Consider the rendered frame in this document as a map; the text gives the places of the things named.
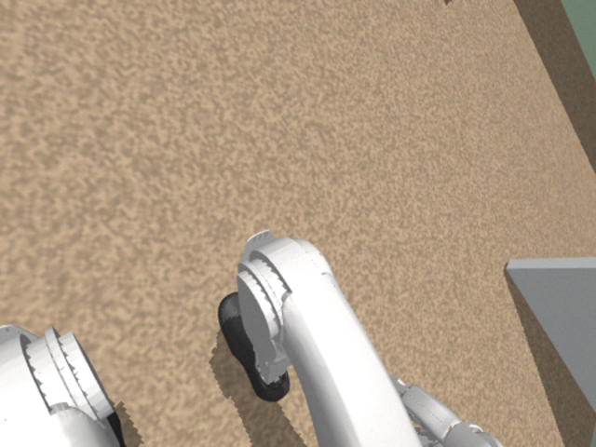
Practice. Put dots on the right robot foot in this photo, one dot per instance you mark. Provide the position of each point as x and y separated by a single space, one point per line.
241 347

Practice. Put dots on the left robot foot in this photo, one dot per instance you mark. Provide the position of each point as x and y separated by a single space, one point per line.
116 426

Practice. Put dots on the right robot hand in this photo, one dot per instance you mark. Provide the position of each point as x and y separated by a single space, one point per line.
436 420

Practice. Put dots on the right robot arm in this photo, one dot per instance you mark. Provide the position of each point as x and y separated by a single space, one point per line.
468 434

